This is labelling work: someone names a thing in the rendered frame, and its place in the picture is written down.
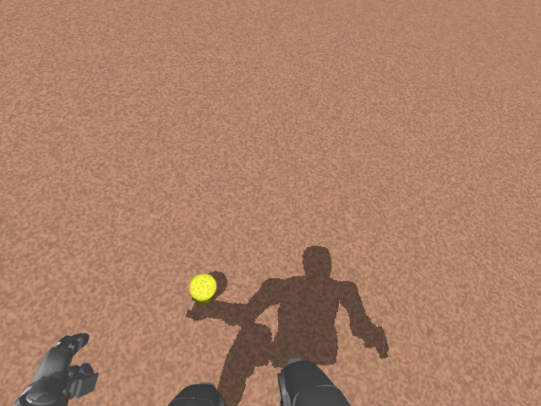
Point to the cup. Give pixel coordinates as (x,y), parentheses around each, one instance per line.
(203,288)

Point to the left robot hand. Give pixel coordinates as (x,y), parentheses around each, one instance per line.
(56,364)

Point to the left robot arm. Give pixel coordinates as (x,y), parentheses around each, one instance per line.
(44,392)

